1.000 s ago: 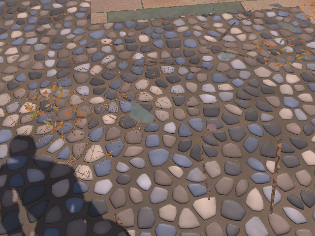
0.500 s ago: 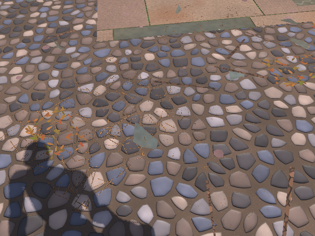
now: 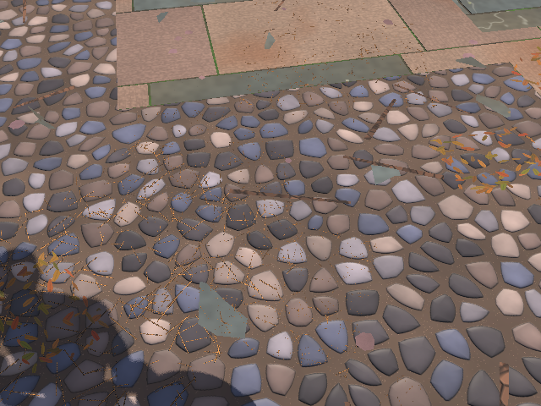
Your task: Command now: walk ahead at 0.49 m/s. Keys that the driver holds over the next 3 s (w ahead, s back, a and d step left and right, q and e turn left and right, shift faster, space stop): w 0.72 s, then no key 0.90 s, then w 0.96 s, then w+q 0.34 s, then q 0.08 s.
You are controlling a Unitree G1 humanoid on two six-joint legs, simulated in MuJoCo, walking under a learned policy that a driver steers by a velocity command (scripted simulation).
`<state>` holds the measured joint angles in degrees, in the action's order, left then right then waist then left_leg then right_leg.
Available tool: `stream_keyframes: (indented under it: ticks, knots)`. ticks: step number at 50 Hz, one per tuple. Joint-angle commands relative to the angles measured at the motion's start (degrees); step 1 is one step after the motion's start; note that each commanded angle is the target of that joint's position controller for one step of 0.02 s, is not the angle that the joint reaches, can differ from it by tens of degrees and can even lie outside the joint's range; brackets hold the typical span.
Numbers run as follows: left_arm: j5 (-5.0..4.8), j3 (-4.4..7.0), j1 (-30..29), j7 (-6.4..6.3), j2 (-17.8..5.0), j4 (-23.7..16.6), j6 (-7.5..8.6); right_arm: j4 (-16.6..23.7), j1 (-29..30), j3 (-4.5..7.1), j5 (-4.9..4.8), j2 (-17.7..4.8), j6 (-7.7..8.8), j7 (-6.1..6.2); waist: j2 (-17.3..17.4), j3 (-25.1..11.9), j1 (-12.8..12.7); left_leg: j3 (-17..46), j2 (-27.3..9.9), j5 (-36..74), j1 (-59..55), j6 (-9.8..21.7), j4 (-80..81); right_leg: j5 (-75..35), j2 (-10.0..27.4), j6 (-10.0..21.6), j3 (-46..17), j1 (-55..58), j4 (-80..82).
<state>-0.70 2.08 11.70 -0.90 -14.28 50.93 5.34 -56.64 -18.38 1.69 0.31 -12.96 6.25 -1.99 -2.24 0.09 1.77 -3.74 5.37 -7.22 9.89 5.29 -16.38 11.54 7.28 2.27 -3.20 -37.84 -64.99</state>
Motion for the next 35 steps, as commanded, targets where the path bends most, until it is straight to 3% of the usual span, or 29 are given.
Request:
stream_keyframes:
  ticks: [1,5,10,12,13,14,15,16,17,18,19,20,22,23,25,28,32,35]
  knots:
    - [0.7,0.73,1.89,-0.37,-2.55,-2.43,-0.22,3.18,2.35,1.22,-0.1,-7.62,1.0,1.13,4.27,3.11,-2.68,11.84,-16.02,4.15,6.04,9.83,11.63,-9.24,2.39,-1.54,-0.1,-1.1,8.32]
    - [0.16,0.34,-7.38,0.35,-1.62,-4.82,0.43,2.19,-2.25,1.5,-1.02,-9.23,0.25,1.96,4.39,3.1,0.7,9.04,-15.12,4.88,1.16,7.26,10.61,-17.56,-0.29,-2.01,2.17,0.95,24.76]
    - [-0.58,0.18,-14.24,2.09,-2.55,-7.66,0.97,0.27,-6.39,1.84,-1.53,-9.76,-0.96,2.09,5.25,4.64,2.7,10.29,-18.82,3.39,-8.29,6.43,6.39,-12.28,-1.89,-0.8,2.43,0.62,33.25]
    - [-0.58,0.6,-12.66,2.65,-3.84,-7.91,1.48,0.2,-5.77,2.19,-1.56,-10.47,-1.58,2.22,6.08,3.73,1.06,11.04,-20.12,6.7,-10.73,5.49,3.12,-7.69,-2.9,0.83,3.01,4.18,35.59]
    - [-0.52,1.22,-9.22,2.71,-4.97,-7.18,1.71,0.46,-4.56,2.26,-1.51,-10.84,-1.9,2.25,6.63,1.9,-1.26,10.3,-19.54,13.96,-10.71,4.66,-0.86,-6.17,-4.4,1.84,4.34,9.61,36.8]
    - [-0.43,2.55,-1.24,2.51,-7.18,-4.73,1.85,0.81,-3.66,1.89,-1.19,-9.94,-2.21,2.23,5.99,-2.71,-5.15,7.85,-16.57,23.02,-9.35,3.3,-10.26,-5.88,-6.27,3.34,5.69,19.97,37.92]
    - [0.03,4.09,10.62,2.04,-11.67,-1.96,1.93,2.23,-3.15,0.83,-0.3,-7.61,-2.16,2.2,1.94,-11.41,-9.51,4.4,-12.97,18.65,-0.08,1.15,-27.02,-7.04,0.64,6.96,-1.97,37.3,36.56]
    - [0.6,5.55,17.31,2.11,-17.38,-0.35,1.36,2.76,-9.44,-1.21,-0.38,-0.74,-0.83,1.67,-12.84,-19.07,-8.0,0.93,-2.8,-5.58,24.69,-3.32,-49.49,1.93,14.03,15.81,-27.52,59.52,41.04]
    - [0.52,4.05,17.38,2.23,-12.13,-0.39,1.38,2.05,-8.26,-0.47,-1.34,-4.27,0.66,1.44,-11.76,-21.08,-8.57,9.81,-3.14,-23.26,32.06,-2.48,-58.61,5.67,15.8,16.13,-38.89,60.18,47.76]
    - [0.32,2.96,11.83,2.23,-9.12,-1.41,1.51,3.78,-3.31,0.77,-2.73,-8.97,1.49,1.2,-8.35,-12.89,-7.34,10.48,-6.55,-19.72,36.23,-1.14,-61.05,4.69,14.24,13.28,-30.81,53.09,48.2]
    - [0.36,2.22,6.19,2.27,-7.19,-2.84,1.38,4.77,0.28,0.89,-2.76,-9.26,1.54,1.46,-3.8,-8.48,-5.51,8.71,-9.83,-14.35,34.47,-0.86,-59.11,-0.23,11.95,11.76,-22.64,44.76,49.3]
    - [0.62,1.69,2.73,2.62,-5.49,-3.27,1.37,5.09,2.17,1.11,-1.87,-8.42,1.18,1.78,-0.83,-4.64,-3.94,8.01,-11.63,-10.61,32.36,-1.13,-55.26,-4.3,9.52,11.08,-17.32,37.43,51.61]
    - [1.01,1.19,1.18,3.04,-3.69,-2.67,1.66,4.59,0.33,1.36,-1.27,-6.29,-0.52,2.08,-2.43,-2.58,-1.1,7.89,-13.53,-6.75,26.26,-1.65,-50.32,-8.29,6.06,9.98,-10.89,30.21,55.02]
    - [0.95,1.33,2.21,3.03,-4.14,-1.93,1.82,4.28,-0.46,1.29,-1.22,-5.2,-1.14,2.15,-2.23,-1.99,-0.6,7.31,-13.5,-5.85,25.6,-2.07,-49.21,-11.16,5.45,10.44,-8.84,28.86,55.93]
    - [1.0,1.81,4.42,2.56,-5.85,-0.61,1.94,5.24,1.7,1.5,-0.93,-5.15,-1.72,2.34,-1.17,-0.37,-0.41,7.01,-13.74,-2.24,28.46,-3.03,-45.44,-16.03,5.27,11.06,-6.2,28.83,57.14]
    - [0.85,1.95,7.28,1.56,-6.5,0.72,1.33,7.5,8.36,1.65,-0.53,-4.78,-1.66,2.27,-0.65,1.13,-1.81,6.68,-13.71,5.42,32.71,-4.12,-35.74,-18.08,4.9,10.5,-3.63,31.13,57.95]
    - [0.31,2.01,10.43,0.83,-7.35,2.14,0.87,9.63,16.46,1.23,-0.88,-3.7,-1.2,1.62,-1.07,2.92,-4.27,4.61,-11.72,13.5,30.19,-4.15,-22.84,-14.69,3.62,8.98,-0.54,32.32,59.01]
    - [-0.04,2.19,13.4,0.67,-7.66,3.88,0.35,11.18,21.17,0.99,-1.29,-3.76,-0.93,0.91,-1.17,4.65,-5.78,4.14,-10.75,12.76,30.83,-3.68,-17.85,-13.43,5.19,8.91,-0.51,36.95,57.96]
